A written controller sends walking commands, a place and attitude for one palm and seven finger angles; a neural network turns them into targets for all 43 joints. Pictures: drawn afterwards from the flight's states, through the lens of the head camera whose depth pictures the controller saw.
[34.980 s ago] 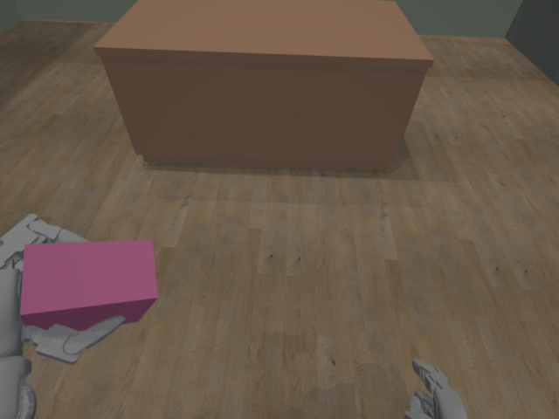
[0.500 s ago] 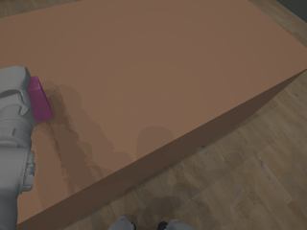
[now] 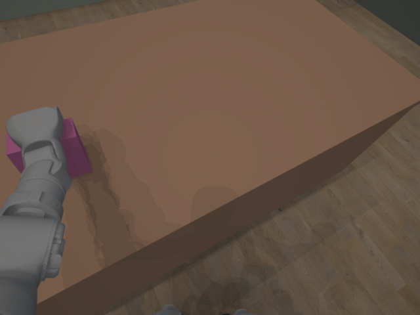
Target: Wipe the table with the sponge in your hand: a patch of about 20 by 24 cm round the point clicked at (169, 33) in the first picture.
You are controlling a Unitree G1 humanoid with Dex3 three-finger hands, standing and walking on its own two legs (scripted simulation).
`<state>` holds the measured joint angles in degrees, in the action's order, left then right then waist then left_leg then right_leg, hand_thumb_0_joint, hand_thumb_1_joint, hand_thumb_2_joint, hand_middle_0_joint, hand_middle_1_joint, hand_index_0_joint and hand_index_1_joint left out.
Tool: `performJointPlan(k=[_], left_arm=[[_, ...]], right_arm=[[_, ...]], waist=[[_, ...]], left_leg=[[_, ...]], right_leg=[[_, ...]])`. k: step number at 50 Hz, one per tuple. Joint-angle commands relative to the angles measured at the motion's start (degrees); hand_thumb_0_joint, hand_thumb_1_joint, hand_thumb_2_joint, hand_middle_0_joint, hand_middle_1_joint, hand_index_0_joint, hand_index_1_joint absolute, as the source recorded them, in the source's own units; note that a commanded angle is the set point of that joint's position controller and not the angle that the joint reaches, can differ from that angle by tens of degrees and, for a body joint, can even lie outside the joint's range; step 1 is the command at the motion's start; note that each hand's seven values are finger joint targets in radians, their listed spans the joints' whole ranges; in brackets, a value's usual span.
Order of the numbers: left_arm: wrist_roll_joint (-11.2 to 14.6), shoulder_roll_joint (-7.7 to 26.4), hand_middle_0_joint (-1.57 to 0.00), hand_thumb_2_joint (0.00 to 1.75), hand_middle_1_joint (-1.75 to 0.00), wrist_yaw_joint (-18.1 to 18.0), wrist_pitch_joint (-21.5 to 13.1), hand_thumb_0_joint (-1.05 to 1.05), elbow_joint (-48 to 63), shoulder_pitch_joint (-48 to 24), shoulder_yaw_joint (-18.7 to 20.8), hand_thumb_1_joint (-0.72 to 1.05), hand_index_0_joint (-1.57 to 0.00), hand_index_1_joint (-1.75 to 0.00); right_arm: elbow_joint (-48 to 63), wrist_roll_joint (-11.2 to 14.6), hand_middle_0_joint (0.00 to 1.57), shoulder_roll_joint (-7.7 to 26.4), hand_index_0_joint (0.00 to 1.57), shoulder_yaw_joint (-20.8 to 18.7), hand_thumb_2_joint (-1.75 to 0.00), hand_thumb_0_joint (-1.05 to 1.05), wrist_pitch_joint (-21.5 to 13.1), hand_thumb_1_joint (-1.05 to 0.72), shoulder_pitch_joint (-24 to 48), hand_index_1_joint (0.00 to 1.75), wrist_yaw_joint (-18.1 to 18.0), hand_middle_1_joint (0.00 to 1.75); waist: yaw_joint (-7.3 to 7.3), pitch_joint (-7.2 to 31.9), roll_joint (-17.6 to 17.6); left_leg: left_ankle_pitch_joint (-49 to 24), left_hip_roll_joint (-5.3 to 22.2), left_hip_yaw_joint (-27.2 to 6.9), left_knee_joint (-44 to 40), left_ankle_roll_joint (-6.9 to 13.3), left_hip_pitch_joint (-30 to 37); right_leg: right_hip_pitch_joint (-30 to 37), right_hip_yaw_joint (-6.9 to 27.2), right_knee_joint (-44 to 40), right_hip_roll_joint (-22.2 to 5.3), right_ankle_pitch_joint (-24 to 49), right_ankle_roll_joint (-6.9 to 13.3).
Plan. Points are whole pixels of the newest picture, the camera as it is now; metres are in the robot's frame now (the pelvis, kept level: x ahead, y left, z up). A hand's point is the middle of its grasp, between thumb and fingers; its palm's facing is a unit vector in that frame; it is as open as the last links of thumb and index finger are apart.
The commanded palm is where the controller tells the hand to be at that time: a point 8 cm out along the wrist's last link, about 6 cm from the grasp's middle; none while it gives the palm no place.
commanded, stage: wipe back along the middle lane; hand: left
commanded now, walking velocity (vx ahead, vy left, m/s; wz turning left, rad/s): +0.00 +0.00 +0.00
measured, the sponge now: (55, 159) +0.44 +0.32 -0.04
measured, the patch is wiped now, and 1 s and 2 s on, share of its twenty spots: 0.40 0.55 0.80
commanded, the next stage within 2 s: slide across to the third lane in 1.36 s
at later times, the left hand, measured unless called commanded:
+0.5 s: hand (57, 157) +0.42 +0.30 +0.00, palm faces -0.11 +0.00 -0.99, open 10.4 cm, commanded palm +0.39 +0.25 +0.03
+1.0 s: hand (67, 180) +0.37 +0.27 +0.00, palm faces -0.07 -0.03 -1.00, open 10.4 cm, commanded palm +0.33 +0.23 +0.02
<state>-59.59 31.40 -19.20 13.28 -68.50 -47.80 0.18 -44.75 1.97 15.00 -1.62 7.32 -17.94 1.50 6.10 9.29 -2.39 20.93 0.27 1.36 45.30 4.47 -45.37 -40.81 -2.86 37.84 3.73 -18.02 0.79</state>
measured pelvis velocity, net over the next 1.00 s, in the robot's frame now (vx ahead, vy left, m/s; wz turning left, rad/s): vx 0.01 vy -0.01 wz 0.03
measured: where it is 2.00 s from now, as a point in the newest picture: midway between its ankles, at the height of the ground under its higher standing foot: outside the picture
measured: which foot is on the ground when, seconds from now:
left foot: down 0.00-1.00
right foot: down 0.00-1.00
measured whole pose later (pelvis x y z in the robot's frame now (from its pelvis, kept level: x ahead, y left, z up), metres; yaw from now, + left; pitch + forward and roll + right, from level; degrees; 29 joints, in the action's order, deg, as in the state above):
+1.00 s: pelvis +0.01 -0.01 +0.01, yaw +2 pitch +14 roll -3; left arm -56.4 17.2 -22.9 23.1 -48.3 -28.1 -9.0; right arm -40.9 3.8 14.4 -1.8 10.9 -9.4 1.3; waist -0.3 10.2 -2.2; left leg 20.3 -1.2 1.2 40.5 3.9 -34.1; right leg -30.5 -2.9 35.5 2.5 -19.0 1.2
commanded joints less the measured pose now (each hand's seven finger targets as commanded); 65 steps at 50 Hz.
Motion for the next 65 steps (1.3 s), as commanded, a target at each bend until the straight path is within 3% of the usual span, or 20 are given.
performJointPlan(k=[1,4,10,12,13,20,22,24,26,27,30,32,36,38,43,50,51,54,58,65], left_arm=[[-1.1,6.4,-1.20,1.30,-1.60,-0.1,1.2,0.00,4.6,-13.0,-1.0,0.10,-1.20,-1.60],[-0.9,3.9,-1.20,1.30,-1.60,-0.2,1.9,0.00,2.9,-11.4,-2.8,0.10,-1.20,-1.60],[-0.6,-0.7,-1.20,1.30,-1.60,-0.4,3.1,0.00,2.7,-10.4,-5.5,0.10,-1.20,-1.60],[0.4,-1.8,-1.20,1.30,-1.60,-0.6,3.1,0.00,4.1,-8.9,-5.1,0.10,-1.20,-1.60],[0.7,-3.9,-1.20,1.30,-1.60,-0.5,3.1,0.00,4.8,-9.2,-6.7,0.10,-1.20,-1.60],[1.5,-7.6,-1.20,1.30,-1.60,-0.7,5.0,0.00,5.5,-6.3,-8.4,0.10,-1.20,-1.60],[2.1,-8.1,-1.20,1.30,-1.60,-0.7,5.0,0.00,7.9,-5.5,-8.2,0.10,-1.20,-1.60],[2.0,-9.8,-1.20,1.30,-1.60,-0.4,5.4,0.00,8.2,-4.9,-9.7,0.10,-1.20,-1.60],[2.3,-8.5,-1.20,1.30,-1.60,-0.4,5.6,0.00,8.9,-2.5,-7.8,0.10,-1.20,-1.60],[2.4,-10.3,-1.20,1.30,-1.60,-0.3,5.7,0.00,10.3,-2.1,-9.8,0.10,-1.20,-1.60],[2.2,-11.2,-1.20,1.30,-1.60,-0.2,6.3,0.00,10.9,0.5,-10.2,0.10,-1.20,-1.60],[3.0,-11.4,-1.20,1.30,-1.60,-0.4,6.4,0.00,13.2,2.2,-10.1,0.10,-1.20,-1.60],[2.6,-9.4,-1.20,1.30,-1.60,-0.6,7.6,0.00,14.4,4.9,-8.3,0.10,-1.20,-1.60],[1.9,-10.7,-1.20,1.30,-1.60,-0.5,8.0,0.00,15.2,5.5,-10.1,0.10,-1.20,-1.60],[2.2,-12.2,-1.20,1.30,-1.60,-0.7,8.7,0.00,18.8,12.8,-10.4,0.10,-1.20,-1.60],[1.8,-13.7,-1.20,1.30,-1.60,-1.1,10.9,0.00,21.8,14.8,-12.4,0.10,-1.20,-1.60],[2.4,-12.8,-1.20,1.30,-1.60,-1.2,11.1,0.00,22.8,15.9,-10.7,0.10,-1.20,-1.60],[2.1,-13.6,-1.20,1.30,-1.60,-1.1,11.6,0.00,23.7,16.0,-12.4,0.10,-1.20,-1.60],[2.3,-12.7,-1.20,1.30,-1.60,-1.2,11.7,0.00,25.0,19.6,-11.2,0.10,-1.20,-1.60],[1.8,-13.9,-1.20,1.30,-1.60,-1.3,11.9,0.00,26.1,19.2,-12.5,0.10,-1.20,-1.60]], right_arm=[[3.4,0.0,0.20,10.5,0.20,-3.3,-0.90,0.00,-1.4,-0.90,-4.2,0.30,-0.8,0.30],[3.6,0.1,0.20,10.4,0.20,-3.4,-0.90,0.00,-1.3,-0.90,-3.8,0.30,-0.7,0.30],[4.5,0.2,0.20,9.9,0.20,-3.3,-0.90,0.00,-1.4,-0.90,-2.0,0.30,-0.6,0.30],[4.6,0.1,0.20,9.7,0.20,-3.6,-0.90,0.00,-1.4,-0.90,-1.8,0.30,-0.5,0.30],[5.0,0.2,0.20,9.5,0.20,-3.6,-0.90,0.00,-1.4,-0.90,-1.3,0.30,-0.5,0.30],[5.1,0.5,0.20,8.9,0.20,-3.5,-0.90,0.00,-0.3,-0.90,0.9,0.30,-0.4,0.30],[5.4,0.3,0.20,8.8,0.20,-3.6,-0.90,0.00,-0.2,-0.90,1.3,0.30,-0.4,0.30],[5.5,0.5,0.20,8.5,0.20,-3.4,-0.90,0.00,0.4,-0.90,2.2,0.30,-0.4,0.30],[5.8,0.6,0.20,8.6,0.20,-3.4,-0.90,0.00,0.7,-0.90,3.1,0.30,-0.5,0.30],[6.1,0.6,0.20,8.3,0.20,-3.3,-0.90,0.00,0.9,-0.90,3.1,0.30,-0.5,0.30],[6.6,0.7,0.20,8.1,0.20,-3.3,-0.90,0.00,1.4,-0.90,4.3,0.30,-0.4,0.30],[7.0,0.7,0.20,8.0,0.20,-3.2,-0.90,0.00,1.5,-0.90,5.0,0.30,-0.6,0.30],[7.7,1.2,0.20,8.0,0.20,-2.7,-0.90,0.00,1.9,-0.90,6.8,0.30,-0.9,0.30],[7.9,1.2,0.20,7.9,0.20,-2.8,-0.90,0.00,2.0,-0.90,6.9,0.30,-0.9,0.30],[9.3,1.3,0.20,7.5,0.20,-2.9,-0.90,0.00,1.7,-0.90,8.3,0.30,-0.6,0.30],[10.4,1.8,0.20,7.4,0.20,-2.4,-0.90,0.00,1.6,-0.90,11.2,0.30,-0.8,0.30],[10.6,1.8,0.20,7.3,0.20,-2.4,-0.90,0.00,1.4,-0.90,11.7,0.30,-0.9,0.30],[10.9,1.9,0.20,7.3,0.20,-2.2,-0.90,0.00,1.4,-0.90,12.2,0.30,-1.2,0.30],[11.9,2.1,0.20,7.1,0.20,-1.9,-0.90,0.00,1.0,-0.90,12.9,0.30,-1.4,0.30],[12.4,2.1,0.20,6.9,0.20,-1.7,-0.90,0.00,0.6,-0.90,14.2,0.30,-1.9,0.30]], waist=[[-0.45,18.7,-3.7],[-0.07,17.4,-0.7],[-0.36,15.8,-1.1],[-1.36,18.1,-2.0],[-0.79,18.4,-1.1],[-1.33,16.2,1.4],[-2.23,18.7,-0.9],[-1.64,17.0,0.8],[-2.62,17.0,1.4],[-2.67,17.6,0.0],[-2.73,16.4,3.0],[-3.38,16.9,1.3],[-4.20,15.3,3.6],[-3.83,14.4,3.0],[-5.51,16.2,2.2],[-5.29,11.7,3.2],[-6.26,12.8,3.4],[-5.46,11.7,4.0],[-6.67,11.8,3.8],[-6.23,9.3,4.8]], left_leg=[[-24.9,2.5,-5.4,-4.7,-3.0,20.9],[-22.7,2.4,-5.5,-4.6,-2.8,20.2],[-20.6,2.7,-6.3,-5.2,-3.3,20.7],[-24.5,3.0,-6.6,-4.7,-3.8,23.1],[-24.1,3.2,-7.0,-4.8,-3.9,23.6],[-24.2,3.0,-6.7,-5.4,-3.8,23.4],[-28.4,3.1,-6.7,-5.1,-4.2,25.6],[-27.6,2.9,-6.2,-5.3,-3.8,25.0],[-28.8,2.8,-6.2,-5.6,-3.9,24.6],[-30.3,2.7,-6.1,-5.5,-4.0,25.6],[-28.9,2.4,-5.6,-5.9,-3.6,24.7],[-30.3,2.1,-5.1,-6.0,-3.6,25.3],[-28.1,1.5,-4.6,-7.3,-3.2,23.1],[-27.9,1.4,-4.5,-7.3,-3.2,23.8],[-31.8,1.3,-4.4,-6.9,-3.4,25.8],[-26.1,0.7,-4.2,-8.4,-3.4,24.2],[-27.0,0.6,-4.4,-8.4,-3.4,24.2],[-23.8,0.2,-4.0,-8.6,-3.3,23.9],[-21.7,-0.3,-4.0,-9.0,-3.3,23.4],[-16.2,-0.6,-3.8,-9.7,-3.1,22.2]], right_leg=[[4.8,0.5,-2.2,-0.3,15.3,2.6],[4.1,0.3,-2.5,-0.1,13.3,2.4],[1.6,-0.4,-1.9,-0.2,10.2,2.6],[1.7,-0.5,-1.3,-0.1,11.4,2.8],[1.3,-0.6,-1.5,-0.1,10.8,2.5],[3.2,-0.7,-2.1,-0.3,11.7,2.6],[4.0,-0.7,-1.8,-0.3,13.4,2.8],[5.0,-0.4,-2.5,-0.4,14.4,2.6],[6.6,-0.1,-2.5,-0.6,15.8,2.7],[6.9,-0.4,-2.4,-0.6,16.3,2.7],[8.6,-0.2,-2.9,-0.7,17.4,2.7],[10.3,0.0,-3.1,-0.8,19.2,2.8],[13.6,0.8,-3.7,-1.2,21.3,2.9],[13.2,0.5,-4.0,-1.2,20.8,2.8],[14.9,0.5,-3.6,-1.2,23.2,3.1],[15.0,0.7,-4.3,-1.3,21.0,3.3],[16.0,1.1,-4.2,-1.2,21.8,3.5],[16.1,1.2,-4.6,-1.3,21.2,3.4],[17.0,1.3,-4.5,-1.3,19.8,3.6],[15.7,1.9,-5.4,-1.2,15.2,3.5]])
